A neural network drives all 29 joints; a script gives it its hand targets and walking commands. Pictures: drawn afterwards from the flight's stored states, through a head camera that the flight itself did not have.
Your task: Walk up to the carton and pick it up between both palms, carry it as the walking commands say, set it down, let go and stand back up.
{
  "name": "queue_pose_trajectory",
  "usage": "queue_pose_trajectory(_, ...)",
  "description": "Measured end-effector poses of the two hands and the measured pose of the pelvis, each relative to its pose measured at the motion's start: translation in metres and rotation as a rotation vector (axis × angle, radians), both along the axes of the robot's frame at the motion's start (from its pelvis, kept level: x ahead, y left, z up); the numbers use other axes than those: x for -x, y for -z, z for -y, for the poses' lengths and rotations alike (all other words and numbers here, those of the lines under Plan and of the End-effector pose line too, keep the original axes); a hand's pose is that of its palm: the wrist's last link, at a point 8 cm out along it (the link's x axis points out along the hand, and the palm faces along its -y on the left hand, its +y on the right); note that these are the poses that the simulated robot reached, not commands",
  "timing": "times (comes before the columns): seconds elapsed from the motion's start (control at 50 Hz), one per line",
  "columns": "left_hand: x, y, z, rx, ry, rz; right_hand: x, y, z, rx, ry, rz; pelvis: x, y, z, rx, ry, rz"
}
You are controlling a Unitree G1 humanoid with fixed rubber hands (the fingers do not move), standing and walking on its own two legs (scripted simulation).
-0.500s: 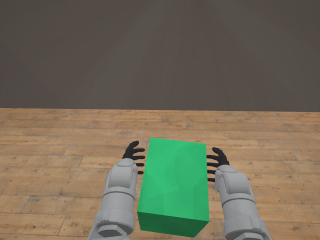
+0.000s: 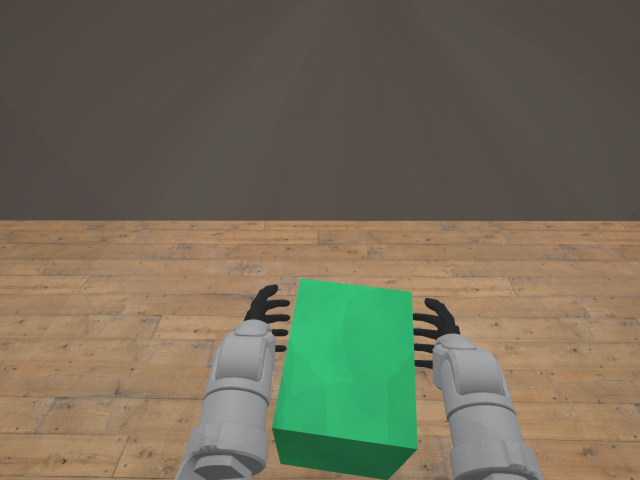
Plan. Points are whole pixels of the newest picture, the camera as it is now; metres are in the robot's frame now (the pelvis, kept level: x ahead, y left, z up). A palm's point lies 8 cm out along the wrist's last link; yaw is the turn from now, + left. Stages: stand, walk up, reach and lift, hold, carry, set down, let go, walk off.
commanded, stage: hold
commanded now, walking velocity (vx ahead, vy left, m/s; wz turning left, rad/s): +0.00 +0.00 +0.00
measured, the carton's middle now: (344, 380) +0.30 +0.00 -0.04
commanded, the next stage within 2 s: carry in 0.62 s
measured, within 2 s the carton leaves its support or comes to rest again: neither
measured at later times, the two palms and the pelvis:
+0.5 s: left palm (255, 340) +0.30 +0.12 +0.06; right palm (449, 353) +0.29 -0.13 +0.05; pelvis +0.00 +0.00 +0.00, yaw +0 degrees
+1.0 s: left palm (196, 355) +0.28 +0.20 +0.05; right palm (378, 342) +0.30 -0.04 +0.06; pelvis -0.02 +0.05 -0.02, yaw +6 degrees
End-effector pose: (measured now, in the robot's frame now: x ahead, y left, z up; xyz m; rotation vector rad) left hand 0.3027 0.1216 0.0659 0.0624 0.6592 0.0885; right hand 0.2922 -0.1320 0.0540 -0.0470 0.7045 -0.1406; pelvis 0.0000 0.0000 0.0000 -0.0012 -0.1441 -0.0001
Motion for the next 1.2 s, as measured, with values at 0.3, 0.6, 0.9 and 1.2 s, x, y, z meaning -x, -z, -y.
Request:
queue_pose_trajectory(0.3,0.004,0.0,-0.001,-0.005,0.001,-0.001,0.003,0.0,0.0,-0.004,-0.016,0.002,0.0,0.0,0.001,-0.001,0.0,0.009)
queue_pose_trajectory(0.6,0.009,0.001,0.0,0.002,-0.006,0.0,0.005,0.0,0.001,0.005,-0.019,0.002,0.004,0.001,0.005,0.0,-0.004,0.015)
queue_pose_trajectory(0.9,0.002,0.011,-0.038,0.018,-0.052,0.031,-0.006,-0.002,-0.049,0.037,0.119,0.029,0.017,0.016,-0.037,-0.022,-0.086,-0.224)
queue_pose_trajectory(1.2,0.069,0.001,-0.132,0.027,-0.288,-0.103,0.013,0.003,-0.145,-0.023,-0.081,-0.096,0.048,0.02,-0.076,0.026,-0.244,-0.241)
